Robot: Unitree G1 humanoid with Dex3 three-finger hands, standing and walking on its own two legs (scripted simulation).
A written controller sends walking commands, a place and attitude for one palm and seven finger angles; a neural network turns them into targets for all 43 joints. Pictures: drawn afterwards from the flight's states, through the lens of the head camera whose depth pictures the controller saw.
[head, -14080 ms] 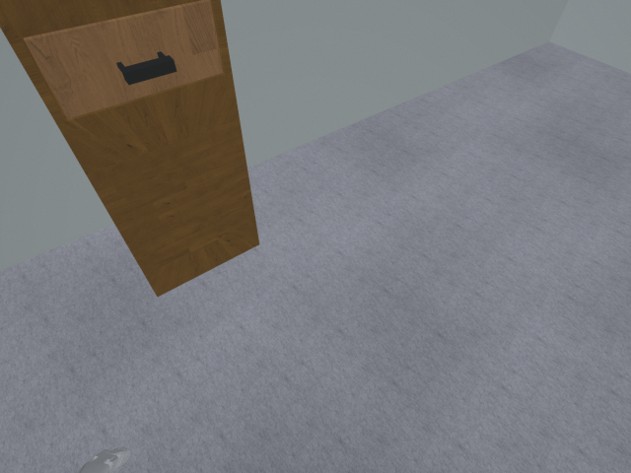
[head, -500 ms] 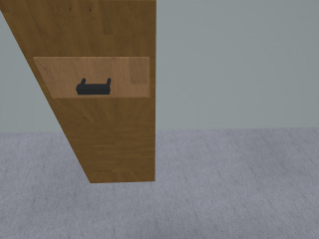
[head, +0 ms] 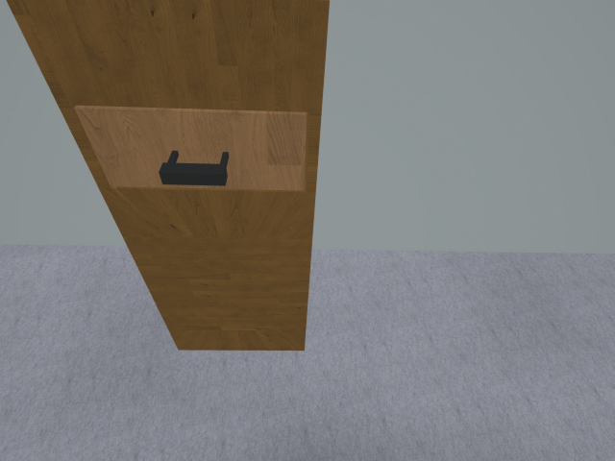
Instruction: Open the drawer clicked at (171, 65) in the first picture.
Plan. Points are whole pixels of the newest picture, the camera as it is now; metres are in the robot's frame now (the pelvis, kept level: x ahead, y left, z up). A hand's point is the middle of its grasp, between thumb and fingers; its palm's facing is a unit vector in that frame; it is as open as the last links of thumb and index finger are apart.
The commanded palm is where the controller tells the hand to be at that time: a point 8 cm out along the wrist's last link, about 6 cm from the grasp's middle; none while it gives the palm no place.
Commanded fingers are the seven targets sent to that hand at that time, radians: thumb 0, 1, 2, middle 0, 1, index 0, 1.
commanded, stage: shuffle to correct the standing spot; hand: left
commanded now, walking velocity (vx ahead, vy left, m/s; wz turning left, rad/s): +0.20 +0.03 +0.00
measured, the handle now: (197, 165) +0.58 +0.22 +0.06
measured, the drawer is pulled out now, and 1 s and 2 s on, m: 0.00 0.00 0.00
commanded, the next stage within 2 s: come to a stop and stand still in 0.16 s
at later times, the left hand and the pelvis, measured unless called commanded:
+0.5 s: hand out of the picture +0.04 +0.18 -0.19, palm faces +0.10 -0.99 -0.11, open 7.3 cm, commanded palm none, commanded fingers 0.00 0.90 0.90 -0.20 -0.30 -0.20 -0.30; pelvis +0.10 +0.03 -0.01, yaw +1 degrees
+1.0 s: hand out of the picture +0.06 +0.16 -0.16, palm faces +0.04 -0.98 -0.21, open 7.3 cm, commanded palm none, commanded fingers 0.00 0.90 0.90 -0.20 -0.30 -0.20 -0.30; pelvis +0.04 -0.01 +0.00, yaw +0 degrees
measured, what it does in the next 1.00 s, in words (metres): steps on the spot: right foot, then left foot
